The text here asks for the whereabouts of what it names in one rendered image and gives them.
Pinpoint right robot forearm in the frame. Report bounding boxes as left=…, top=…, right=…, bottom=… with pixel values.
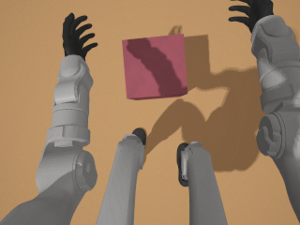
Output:
left=250, top=15, right=300, bottom=114

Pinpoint robot right upper arm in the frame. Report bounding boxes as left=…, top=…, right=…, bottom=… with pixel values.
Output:
left=256, top=112, right=300, bottom=223

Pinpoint carton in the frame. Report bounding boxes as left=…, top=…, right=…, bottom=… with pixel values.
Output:
left=122, top=34, right=188, bottom=100

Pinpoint left robot forearm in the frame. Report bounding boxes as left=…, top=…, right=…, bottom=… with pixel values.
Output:
left=36, top=54, right=94, bottom=189

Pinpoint left robot foot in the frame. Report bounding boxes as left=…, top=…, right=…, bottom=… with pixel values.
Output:
left=132, top=128, right=146, bottom=149

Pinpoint robot left hand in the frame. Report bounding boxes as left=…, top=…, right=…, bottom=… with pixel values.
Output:
left=62, top=12, right=98, bottom=61

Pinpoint robot right hand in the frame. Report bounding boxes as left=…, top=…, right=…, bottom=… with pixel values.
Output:
left=228, top=0, right=274, bottom=34

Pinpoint robot left upper arm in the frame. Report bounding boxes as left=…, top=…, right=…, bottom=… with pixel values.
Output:
left=0, top=149, right=98, bottom=225

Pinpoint right robot shin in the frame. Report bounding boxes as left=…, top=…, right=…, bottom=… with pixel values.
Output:
left=182, top=142, right=212, bottom=180

